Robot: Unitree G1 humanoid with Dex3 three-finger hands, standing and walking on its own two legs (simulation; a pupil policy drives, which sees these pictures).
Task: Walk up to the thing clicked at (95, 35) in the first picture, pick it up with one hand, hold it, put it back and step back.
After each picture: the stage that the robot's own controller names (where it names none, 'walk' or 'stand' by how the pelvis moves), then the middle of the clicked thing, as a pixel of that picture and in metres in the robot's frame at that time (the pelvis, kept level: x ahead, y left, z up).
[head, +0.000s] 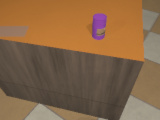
stand; (99, 26) +0.69 -0.05 +0.02
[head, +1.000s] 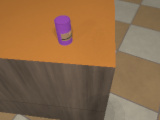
rise first; (63, 30) +0.59 +0.13 +0.05
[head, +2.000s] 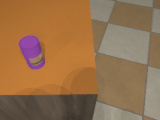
stand; (33, 53) +0.45 +0.21 +0.05
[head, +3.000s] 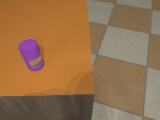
stand; (32, 56) +0.46 +0.22 +0.03
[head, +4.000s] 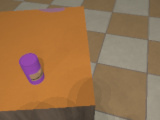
stand; (32, 69) +0.42 +0.22 +0.02
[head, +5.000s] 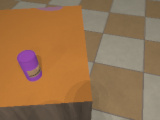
stand; (30, 66) +0.44 +0.23 +0.02
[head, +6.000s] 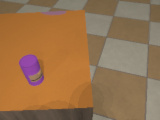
stand; (32, 70) +0.42 +0.23 +0.01
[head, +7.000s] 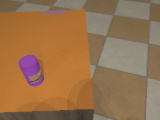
stand; (32, 71) +0.42 +0.23 +0.01
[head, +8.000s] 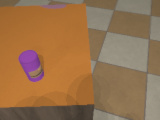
rise first; (32, 66) +0.43 +0.22 +0.02
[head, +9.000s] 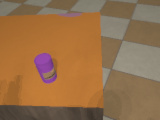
rise first; (46, 68) +0.43 +0.21 +0.02
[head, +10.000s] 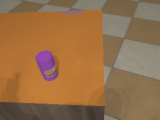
go down; (47, 66) +0.44 +0.21 +0.02
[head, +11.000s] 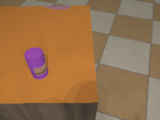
go down; (37, 63) +0.45 +0.19 +0.03
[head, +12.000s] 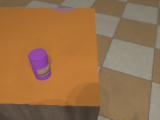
go down; (40, 65) +0.44 +0.19 +0.03
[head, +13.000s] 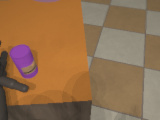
close in; (25, 62) +0.44 +0.22 +0.05
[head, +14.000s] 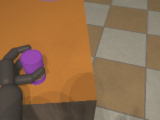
lift; (34, 67) +0.40 +0.18 +0.06
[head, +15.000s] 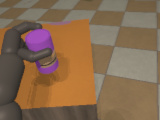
lift; (43, 52) +0.35 +0.13 +0.22
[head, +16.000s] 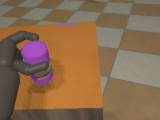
hold; (38, 63) +0.32 +0.15 +0.20
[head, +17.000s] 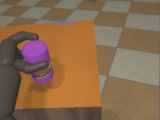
hold; (39, 63) +0.33 +0.15 +0.20
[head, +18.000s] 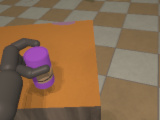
crouch; (40, 68) +0.33 +0.15 +0.17
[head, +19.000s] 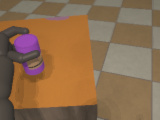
crouch; (30, 55) +0.38 +0.18 +0.17
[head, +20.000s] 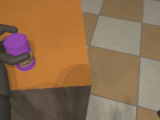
lower; (21, 53) +0.44 +0.20 +0.08
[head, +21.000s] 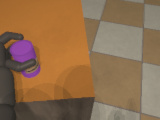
lower; (26, 59) +0.42 +0.19 +0.07
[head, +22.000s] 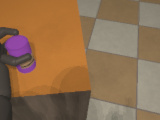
lower; (22, 55) +0.44 +0.20 +0.07
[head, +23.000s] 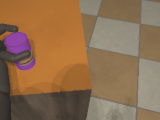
lower; (21, 52) +0.44 +0.20 +0.08
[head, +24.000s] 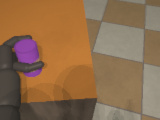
open; (29, 58) +0.42 +0.19 +0.07
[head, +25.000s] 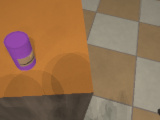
sink last; (21, 52) +0.43 +0.19 +0.07
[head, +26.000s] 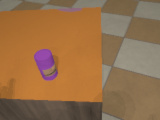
sink last; (46, 65) +0.43 +0.20 +0.04
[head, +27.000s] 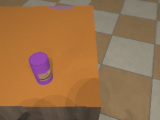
stand; (41, 69) +0.41 +0.19 +0.03
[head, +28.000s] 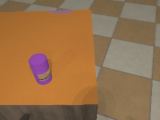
stand; (41, 69) +0.42 +0.20 +0.02
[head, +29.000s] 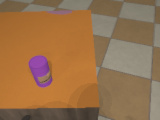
stand; (41, 72) +0.41 +0.20 +0.02
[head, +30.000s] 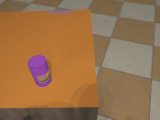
stand; (40, 71) +0.41 +0.20 +0.02
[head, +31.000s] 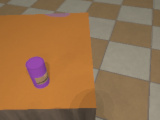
stand; (38, 73) +0.41 +0.20 +0.03
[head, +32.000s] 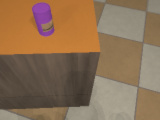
walk; (44, 20) +0.58 +0.18 +0.04
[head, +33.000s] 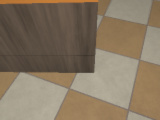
walk; out of the picture +0.94 +0.17 +0.05
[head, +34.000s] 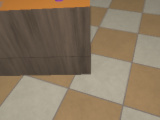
stand; out of the picture +1.10 +0.21 +0.03
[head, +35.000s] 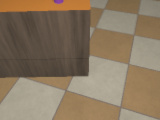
stand; out of the picture +1.07 +0.19 +0.01
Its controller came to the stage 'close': yes
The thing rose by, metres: 0.20
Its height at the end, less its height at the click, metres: +0.00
